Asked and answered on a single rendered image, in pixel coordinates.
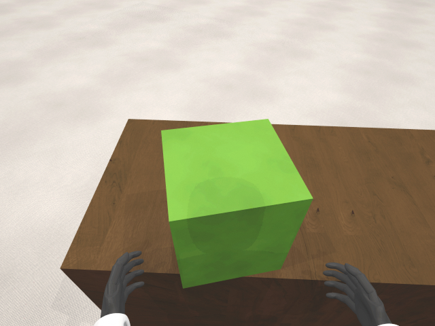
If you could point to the robot left hand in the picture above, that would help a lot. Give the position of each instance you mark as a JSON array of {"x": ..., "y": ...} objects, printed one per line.
[{"x": 116, "y": 290}]

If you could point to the carton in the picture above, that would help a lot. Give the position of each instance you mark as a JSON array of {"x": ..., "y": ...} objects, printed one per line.
[{"x": 235, "y": 200}]

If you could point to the robot right hand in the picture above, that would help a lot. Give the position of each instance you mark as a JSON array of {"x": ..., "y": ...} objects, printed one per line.
[{"x": 362, "y": 297}]

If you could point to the pedestal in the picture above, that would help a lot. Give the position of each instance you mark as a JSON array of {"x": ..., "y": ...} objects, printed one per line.
[{"x": 373, "y": 207}]

